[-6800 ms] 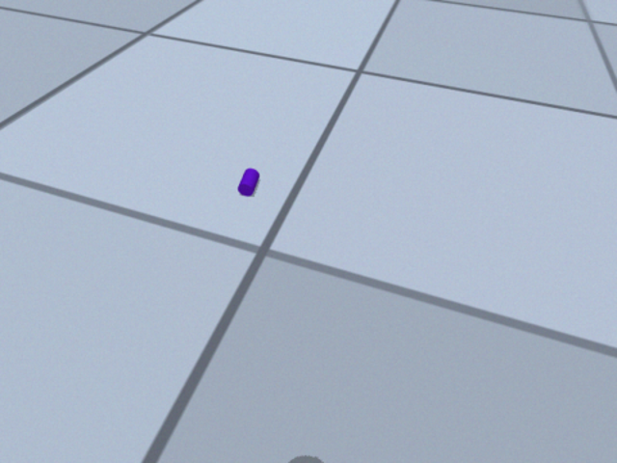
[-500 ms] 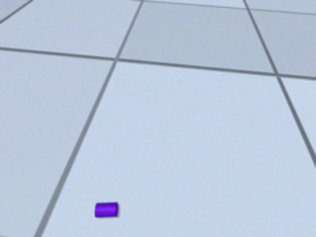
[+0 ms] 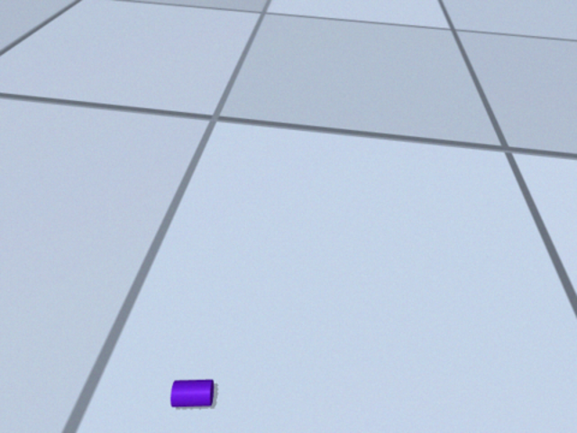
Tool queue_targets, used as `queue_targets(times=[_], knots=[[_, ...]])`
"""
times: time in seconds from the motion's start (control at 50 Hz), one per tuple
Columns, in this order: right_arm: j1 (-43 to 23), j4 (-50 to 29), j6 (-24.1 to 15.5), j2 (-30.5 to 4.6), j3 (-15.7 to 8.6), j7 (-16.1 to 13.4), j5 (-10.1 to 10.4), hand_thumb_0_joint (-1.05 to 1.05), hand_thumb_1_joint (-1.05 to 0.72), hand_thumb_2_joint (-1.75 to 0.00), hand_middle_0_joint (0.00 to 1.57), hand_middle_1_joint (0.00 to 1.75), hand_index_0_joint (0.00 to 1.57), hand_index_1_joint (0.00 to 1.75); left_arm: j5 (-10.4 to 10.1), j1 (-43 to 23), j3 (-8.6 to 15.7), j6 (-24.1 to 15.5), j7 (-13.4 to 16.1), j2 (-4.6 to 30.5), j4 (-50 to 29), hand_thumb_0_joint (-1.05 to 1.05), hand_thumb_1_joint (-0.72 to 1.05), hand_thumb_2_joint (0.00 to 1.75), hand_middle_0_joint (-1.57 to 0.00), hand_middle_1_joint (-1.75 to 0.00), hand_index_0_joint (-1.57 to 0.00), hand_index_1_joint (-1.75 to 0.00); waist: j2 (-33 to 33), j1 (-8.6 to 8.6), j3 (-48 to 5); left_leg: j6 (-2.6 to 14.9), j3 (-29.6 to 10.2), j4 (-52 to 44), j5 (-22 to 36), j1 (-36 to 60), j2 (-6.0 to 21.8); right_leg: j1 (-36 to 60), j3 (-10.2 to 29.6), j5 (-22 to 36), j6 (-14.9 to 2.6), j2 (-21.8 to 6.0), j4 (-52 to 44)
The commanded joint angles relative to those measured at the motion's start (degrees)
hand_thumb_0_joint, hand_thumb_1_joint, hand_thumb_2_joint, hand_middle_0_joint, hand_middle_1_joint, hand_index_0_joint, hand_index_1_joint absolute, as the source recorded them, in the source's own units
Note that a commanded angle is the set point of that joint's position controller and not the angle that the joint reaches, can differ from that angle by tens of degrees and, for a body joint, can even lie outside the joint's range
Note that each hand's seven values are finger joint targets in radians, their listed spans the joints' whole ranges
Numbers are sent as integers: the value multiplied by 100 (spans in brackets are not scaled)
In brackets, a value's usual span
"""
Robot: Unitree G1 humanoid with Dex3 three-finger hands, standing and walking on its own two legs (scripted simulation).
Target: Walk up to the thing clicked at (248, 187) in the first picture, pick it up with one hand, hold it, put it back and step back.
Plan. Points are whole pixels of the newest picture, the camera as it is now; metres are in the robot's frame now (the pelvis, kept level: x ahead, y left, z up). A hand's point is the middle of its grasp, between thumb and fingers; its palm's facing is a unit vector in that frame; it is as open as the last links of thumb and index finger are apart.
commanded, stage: stand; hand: left
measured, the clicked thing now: (193, 393) +0.39 +0.27 -0.74
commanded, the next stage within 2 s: none
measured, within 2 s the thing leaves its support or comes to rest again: neither
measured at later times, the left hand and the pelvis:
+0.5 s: hand out of the picture +0.06 +0.26 -0.16, palm faces -0.02 -0.94 -0.34, open 7.4 cm; pelvis -0.01 +0.00 +0.00, yaw +1 degrees
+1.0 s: hand out of the picture +0.06 +0.25 -0.16, palm faces -0.01 -0.94 -0.34, open 7.4 cm; pelvis +0.00 +0.00 +0.00, yaw +2 degrees
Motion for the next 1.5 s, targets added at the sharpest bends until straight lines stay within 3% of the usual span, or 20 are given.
queue_targets(times=[0.0, 0.08, 0.5, 0.78, 0.9, 1.0, 1.2, 1.48], knots=[[-233, -382, -161, -1249, -194, -111, -15, 0, -90, -90, 20, 30, 20, 30, 2, -197, 267, -128, 100, 1238, -309, 0, 90, 90, -20, -30, -20, -30, 158, 25, -643, 190, -522, -276, 1138, 326, 587, 32, 280, 1412, -265, -563, -228], [-263, -387, -169, -1284, -201, -122, -13, 0, -90, -90, 20, 30, 20, 30, 10, -179, 264, -126, 96, 1207, -295, 0, 90, 90, -20, -30, -20, -30, 226, 38, -637, 191, -551, -285, 1230, 380, 604, 21, 257, 1427, -265, -563, -222], [-155, -353, -129, -1250, -191, -99, -12, 0, -90, -90, 20, 30, 20, 30, 14, -73, 232, -129, 93, 1257, -269, 0, 90, 90, -20, -30, -20, -30, 16, 20, -439, 191, -614, -357, 556, 247, 548, -176, 228, 758, -274, -548, -425], [-115, -344, -161, -1267, -155, -111, -15, 0, -90, -90, 20, 30, 20, 30, -3, -16, 224, -105, 71, 1234, -270, 0, 90, 90, -20, -30, -20, -30, 165, 72, -476, 173, -653, -368, 841, 181, 543, -46, 204, 934, -311, -561, -293], [-55, -340, -148, -1256, -150, -115, -18, 0, -90, -90, 20, 30, 20, 30, 8, -20, 231, -97, 80, 1262, -265, 0, 90, 90, -20, -30, -20, -30, 81, 57, -434, 176, -659, -368, 630, 105, 529, -62, 196, 792, -304, -573, -341], [-26, -363, -152, -1273, -152, -111, -14, 0, -90, -90, 20, 30, 20, 30, 18, 6, 213, -126, 83, 1258, -280, 0, 90, 90, -20, -30, -20, -30, 71, 50, -558, 188, -658, -269, 1021, 251, 570, -15, 178, 1092, -299, -598, -293], [-51, -386, -142, -1300, -151, -123, -4, 0, -90, -90, 20, 30, 20, 30, 19, 27, 200, -118, 89, 1200, -279, 0, 90, 90, -20, -30, -20, -30, 135, 74, -584, 199, -628, -203, 1216, 286, 571, 69, 152, 1359, -304, -606, -295], [-19, -436, -144, -1280, -141, -140, -5, 0, -90, -90, 20, 30, 20, 30, 14, -15, 220, -122, 97, 1230, -286, 0, 90, 90, -20, -30, -20, -30, 93, 59, -509, 183, -644, -227, 1227, 290, 575, 28, 120, 1289, -284, -601, -290]])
